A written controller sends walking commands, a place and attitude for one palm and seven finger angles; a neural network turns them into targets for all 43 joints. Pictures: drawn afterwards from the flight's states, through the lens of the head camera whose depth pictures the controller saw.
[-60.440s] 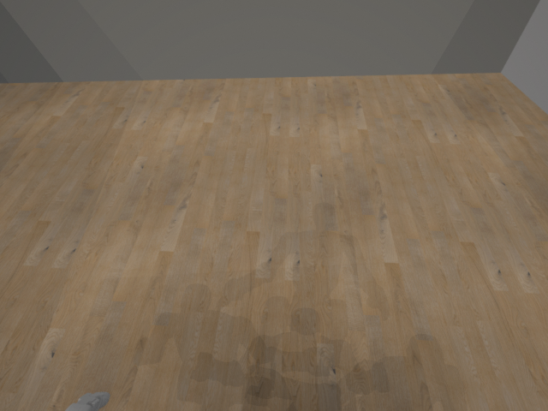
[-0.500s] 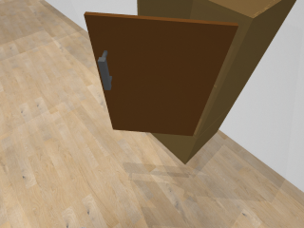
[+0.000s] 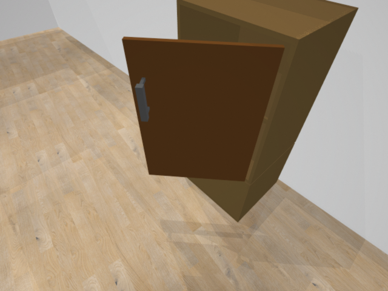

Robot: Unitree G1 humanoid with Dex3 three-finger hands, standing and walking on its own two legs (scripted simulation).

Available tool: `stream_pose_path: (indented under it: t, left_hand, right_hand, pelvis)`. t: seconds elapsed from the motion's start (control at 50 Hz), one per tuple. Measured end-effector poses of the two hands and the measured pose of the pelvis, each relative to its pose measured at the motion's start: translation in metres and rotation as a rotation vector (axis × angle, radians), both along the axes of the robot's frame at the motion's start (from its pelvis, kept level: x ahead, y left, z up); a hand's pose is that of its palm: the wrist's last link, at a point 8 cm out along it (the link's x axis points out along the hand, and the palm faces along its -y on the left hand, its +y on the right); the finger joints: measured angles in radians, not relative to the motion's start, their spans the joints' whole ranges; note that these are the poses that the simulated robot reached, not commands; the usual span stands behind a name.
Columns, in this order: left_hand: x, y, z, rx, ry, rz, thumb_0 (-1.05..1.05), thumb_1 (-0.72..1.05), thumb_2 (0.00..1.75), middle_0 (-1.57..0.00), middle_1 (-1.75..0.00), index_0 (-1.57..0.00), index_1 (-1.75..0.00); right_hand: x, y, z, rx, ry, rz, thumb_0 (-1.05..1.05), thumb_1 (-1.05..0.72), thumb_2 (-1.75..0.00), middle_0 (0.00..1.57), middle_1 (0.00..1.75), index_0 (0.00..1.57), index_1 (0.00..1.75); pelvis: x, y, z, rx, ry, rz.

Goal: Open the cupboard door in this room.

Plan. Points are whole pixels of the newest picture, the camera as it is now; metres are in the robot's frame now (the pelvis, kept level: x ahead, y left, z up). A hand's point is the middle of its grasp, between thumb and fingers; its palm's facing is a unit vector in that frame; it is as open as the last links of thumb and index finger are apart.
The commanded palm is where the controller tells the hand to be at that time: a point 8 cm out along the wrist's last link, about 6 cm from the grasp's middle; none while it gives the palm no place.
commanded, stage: come to a stop and stand still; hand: left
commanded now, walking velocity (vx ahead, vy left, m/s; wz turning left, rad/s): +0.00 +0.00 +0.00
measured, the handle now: (144, 99) +0.63 +0.19 +0.05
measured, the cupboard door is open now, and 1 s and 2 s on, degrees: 42 42 42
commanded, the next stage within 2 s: look again from close up in 0.04 s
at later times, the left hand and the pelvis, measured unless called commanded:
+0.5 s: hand out of the picture -0.02 +0.15 -0.17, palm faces +0.03 -0.99 -0.16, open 7.4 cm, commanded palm none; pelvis +0.00 -0.01 +0.00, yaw +0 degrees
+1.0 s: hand out of the picture +0.00 +0.15 -0.18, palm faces +0.07 -0.99 -0.14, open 7.4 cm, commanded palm none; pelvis +0.03 -0.01 +0.00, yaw +0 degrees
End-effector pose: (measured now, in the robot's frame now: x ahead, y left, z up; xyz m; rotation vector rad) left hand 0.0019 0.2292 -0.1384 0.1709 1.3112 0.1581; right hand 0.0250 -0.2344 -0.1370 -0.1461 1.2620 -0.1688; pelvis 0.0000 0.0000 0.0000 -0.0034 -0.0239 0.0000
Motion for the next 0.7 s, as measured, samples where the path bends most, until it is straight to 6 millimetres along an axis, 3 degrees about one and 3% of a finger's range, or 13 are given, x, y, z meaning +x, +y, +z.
stream_pose_path:
  t: [0.14, 0.28, 0.52, 0.7]
  left_hand:
    - [-0.021, -0.011, -0.003, -0.026, 0.053, 0.011, 0.00, 0.90, 0.90, -0.20, -0.30, -0.20, -0.30]
    - [-0.029, -0.020, -0.005, -0.045, 0.079, 0.015, 0.00, 0.90, 0.90, -0.20, -0.30, -0.20, -0.30]
    - [-0.025, -0.029, -0.005, -0.052, 0.072, 0.026, 0.00, 0.91, 0.90, -0.20, -0.30, -0.20, -0.30]
    - [-0.021, -0.033, -0.004, -0.054, 0.075, 0.031, 0.00, 0.91, 0.90, -0.20, -0.30, -0.20, -0.30]
  right_hand:
    - [-0.037, -0.001, 0.000, 0.000, 0.095, -0.023, 0.01, -0.91, -0.90, 0.20, 0.30, 0.20, 0.30]
    - [-0.053, 0.006, 0.000, 0.017, 0.138, -0.037, 0.01, -0.91, -0.90, 0.20, 0.30, 0.20, 0.30]
    - [-0.041, 0.015, -0.003, 0.047, 0.119, -0.030, 0.01, -0.91, -0.90, 0.20, 0.30, 0.20, 0.30]
    - [-0.029, 0.007, -0.002, 0.034, 0.110, -0.024, 0.01, -0.91, -0.90, 0.20, 0.30, 0.20, 0.30]
  pelvis:
    - [-0.003, -0.003, 0.002, -0.001, -0.001, 0.004]
    - [-0.004, -0.005, 0.004, -0.002, -0.001, 0.005]
    - [-0.003, -0.009, 0.005, 0.000, 0.000, 0.007]
    - [0.002, -0.012, 0.006, 0.002, 0.001, 0.006]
